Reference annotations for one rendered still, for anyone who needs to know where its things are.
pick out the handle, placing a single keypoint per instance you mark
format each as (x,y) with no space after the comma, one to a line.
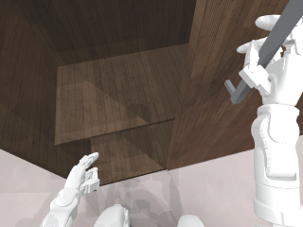
(285,24)

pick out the robot right forearm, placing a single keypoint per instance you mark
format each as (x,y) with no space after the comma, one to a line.
(276,169)

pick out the robot right thigh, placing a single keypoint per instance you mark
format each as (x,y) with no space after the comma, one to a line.
(189,221)

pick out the robot left hand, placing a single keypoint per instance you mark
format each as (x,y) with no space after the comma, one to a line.
(82,180)

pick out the robot left thigh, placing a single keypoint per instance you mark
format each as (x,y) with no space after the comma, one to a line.
(114,216)

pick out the robot left forearm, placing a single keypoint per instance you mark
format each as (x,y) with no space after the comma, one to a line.
(63,209)

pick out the robot thigh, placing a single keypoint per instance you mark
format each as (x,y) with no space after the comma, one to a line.
(114,216)
(189,221)

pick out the wardrobe door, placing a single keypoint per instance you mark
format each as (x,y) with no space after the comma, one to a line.
(207,125)

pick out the robot right hand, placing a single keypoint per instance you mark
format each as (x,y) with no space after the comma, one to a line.
(286,73)

